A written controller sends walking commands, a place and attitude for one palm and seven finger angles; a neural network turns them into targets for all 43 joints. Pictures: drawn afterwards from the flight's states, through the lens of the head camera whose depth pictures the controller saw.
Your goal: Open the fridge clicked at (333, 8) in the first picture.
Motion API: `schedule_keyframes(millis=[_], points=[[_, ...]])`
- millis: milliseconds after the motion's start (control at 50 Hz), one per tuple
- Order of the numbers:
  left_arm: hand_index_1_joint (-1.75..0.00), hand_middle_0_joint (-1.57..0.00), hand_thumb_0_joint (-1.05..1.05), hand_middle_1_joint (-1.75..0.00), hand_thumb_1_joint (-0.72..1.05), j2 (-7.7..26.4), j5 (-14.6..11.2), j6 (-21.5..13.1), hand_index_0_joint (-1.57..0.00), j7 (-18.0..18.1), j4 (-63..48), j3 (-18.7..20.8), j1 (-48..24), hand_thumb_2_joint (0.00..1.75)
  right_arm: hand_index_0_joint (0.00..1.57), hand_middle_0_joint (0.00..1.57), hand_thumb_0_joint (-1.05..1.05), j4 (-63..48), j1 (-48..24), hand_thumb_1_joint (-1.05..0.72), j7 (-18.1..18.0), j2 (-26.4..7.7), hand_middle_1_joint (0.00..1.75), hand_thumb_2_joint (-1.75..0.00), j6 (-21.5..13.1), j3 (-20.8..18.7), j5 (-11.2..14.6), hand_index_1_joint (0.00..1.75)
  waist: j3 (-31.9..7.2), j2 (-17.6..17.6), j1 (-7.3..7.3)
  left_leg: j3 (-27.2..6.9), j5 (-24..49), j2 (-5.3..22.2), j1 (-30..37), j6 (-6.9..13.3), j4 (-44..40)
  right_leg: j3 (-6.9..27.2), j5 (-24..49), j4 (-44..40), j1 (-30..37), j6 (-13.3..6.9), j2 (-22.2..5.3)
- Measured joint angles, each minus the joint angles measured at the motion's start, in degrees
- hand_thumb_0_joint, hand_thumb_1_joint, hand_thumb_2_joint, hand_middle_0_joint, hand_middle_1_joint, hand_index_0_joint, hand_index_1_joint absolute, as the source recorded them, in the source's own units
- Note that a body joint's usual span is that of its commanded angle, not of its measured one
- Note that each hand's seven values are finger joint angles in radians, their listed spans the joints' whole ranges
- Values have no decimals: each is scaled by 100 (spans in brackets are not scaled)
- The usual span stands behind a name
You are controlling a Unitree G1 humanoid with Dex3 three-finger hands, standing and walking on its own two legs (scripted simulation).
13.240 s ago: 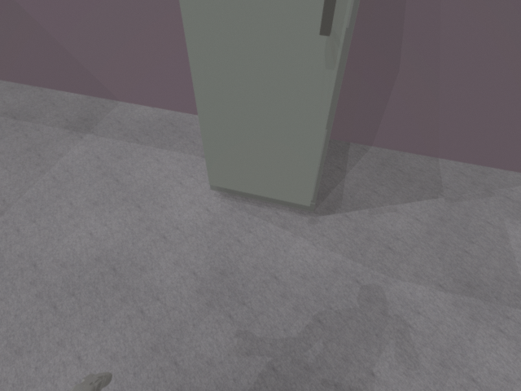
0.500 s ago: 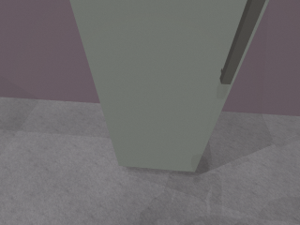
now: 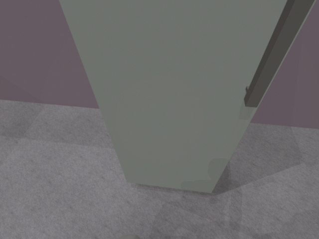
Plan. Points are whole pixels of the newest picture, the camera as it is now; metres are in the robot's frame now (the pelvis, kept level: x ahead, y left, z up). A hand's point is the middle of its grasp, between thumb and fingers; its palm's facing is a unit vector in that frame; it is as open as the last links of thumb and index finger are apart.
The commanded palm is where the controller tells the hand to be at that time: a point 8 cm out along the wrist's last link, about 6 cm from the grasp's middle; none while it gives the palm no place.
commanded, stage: come to a stop and stand still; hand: right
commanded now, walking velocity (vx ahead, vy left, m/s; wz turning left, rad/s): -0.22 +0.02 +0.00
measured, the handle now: (272, 46) +0.46 -0.20 +0.26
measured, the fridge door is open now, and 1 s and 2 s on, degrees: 0 0 0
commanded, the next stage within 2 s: look again from close up in 1.72 s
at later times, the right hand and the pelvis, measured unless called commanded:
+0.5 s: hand out of the picture +0.07 -0.19 -0.18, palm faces +0.12 +0.98 -0.18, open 7.2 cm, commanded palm none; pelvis +0.01 -0.01 +0.00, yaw -2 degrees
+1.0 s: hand out of the picture -0.02 -0.18 -0.17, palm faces +0.03 +0.97 -0.22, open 7.3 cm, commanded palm none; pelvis -0.01 +0.00 +0.00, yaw -1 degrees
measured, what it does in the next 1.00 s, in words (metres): steps on the spot: left foot, then left foot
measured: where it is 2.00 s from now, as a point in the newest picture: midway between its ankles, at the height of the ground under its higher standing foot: outside the picture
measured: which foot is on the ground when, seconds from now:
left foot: up 0.00-0.08, down 0.10-0.34, up 0.36-0.54, down 0.56-1.00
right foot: down 0.00-1.00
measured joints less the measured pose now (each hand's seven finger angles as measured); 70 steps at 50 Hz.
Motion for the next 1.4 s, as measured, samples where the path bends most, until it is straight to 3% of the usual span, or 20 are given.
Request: schedule_keyframes(millis=[100,160,240,320,340,400,460,520,580,680,740,860,1120,1400], points=[[-30,-20,0,-30,91,-100,-93,145,-20,25,203,-8,128,90,20,20,2,-288,-518,-95,-81,-268,30,-90,-129,-31,39,30,246,-33,-51,-53,1818,38,410,-39,-1915,117,-241,192,135,122,109],[-30,-20,0,-30,91,-5,-165,305,-20,7,217,130,-52,90,20,19,2,-362,-742,-94,-118,-260,30,-90,-195,-17,57,30,306,-229,4,86,1271,12,389,16,-1675,190,-547,975,-224,215,2],[-30,-20,1,-30,91,94,-178,445,-20,9,58,254,-531,90,20,19,1,-484,-995,-93,-182,-224,30,-90,-127,-16,6,30,364,-118,0,172,1227,115,360,20,-1702,159,-1101,1977,-928,296,-28],[-30,-20,0,-30,91,214,-142,389,-20,-28,-229,315,-927,90,20,19,0,-548,-1022,-92,-150,-152,30,-90,36,-22,2,30,299,65,-62,80,1284,149,242,-62,-1624,-12,-181,1064,-946,341,-115],[-30,-20,0,-30,91,234,-124,359,-20,-32,-292,321,-989,90,20,19,0,-548,-999,-91,-131,-135,30,-90,91,-25,19,30,272,109,-75,42,1258,156,199,-98,-1540,-70,146,912,-912,268,-120],[-30,-20,1,-30,92,239,-39,331,-19,-6,-419,312,-1060,90,21,20,-1,-538,-925,-93,-135,-168,30,-90,232,-107,40,30,137,213,-136,-205,568,88,147,-127,-1130,-165,119,820,-835,87,-73],[-30,-20,1,-30,94,282,-12,316,-20,17,-456,282,-1098,90,21,20,-1,-509,-812,-93,-103,-192,30,-90,238,-89,15,30,11,195,-199,-382,307,-12,233,-145,-677,-159,264,452,-707,36,-32],[-30,-20,1,-30,94,329,-17,290,-20,9,-477,258,-1173,90,20,20,-1,-459,-657,-93,-107,-197,30,-90,160,-46,25,30,-23,151,-255,-353,390,-16,677,-200,-1253,-175,418,215,-622,43,-3],[-30,-20,1,-30,93,360,-70,264,-20,-21,-463,236,-1267,90,20,20,-1,-311,-502,-93,-110,-212,30,-90,41,15,32,30,-14,91,-282,-371,965,-23,1141,-186,-2157,-224,402,265,-630,100,-1],[-30,-20,0,-30,94,442,-113,304,-20,-26,-355,233,-1362,90,20,19,0,-51,-243,-92,-94,-121,30,-90,-11,174,49,30,-31,-127,-194,-336,1067,-133,1276,-115,-2394,-198,589,-7,-478,163,-94],[-30,-20,0,-30,94,540,-126,383,-20,-117,-485,200,-1296,90,20,20,0,-61,-81,-91,-167,-63,30,-90,-72,274,40,30,-52,-236,-180,-300,1123,-230,1175,-93,-2364,-163,497,306,-711,188,-210],[-30,-20,0,-30,92,610,-75,365,-20,-182,-611,140,-923,90,21,20,0,-93,109,-91,-90,-60,30,-90,-47,361,47,30,-148,-295,-147,-330,1021,-175,999,-96,-2108,-189,443,452,-829,125,-164],[-30,-20,1,-30,91,418,-79,306,-20,-171,-157,-14,-577,90,20,20,0,-23,-127,-91,-71,-153,30,-90,-96,362,80,30,-94,-236,-99,-427,1080,-142,1042,-108,-2250,-285,586,101,-660,129,-107],[-30,-20,1,-30,91,357,-92,227,-20,-96,66,10,-801,90,20,20,0,136,-363,-92,-100,-180,30,-90,-105,309,75,30,-53,-122,-116,-468,1008,-181,1229,-107,-2353,-323,489,6,-457,157,-136]])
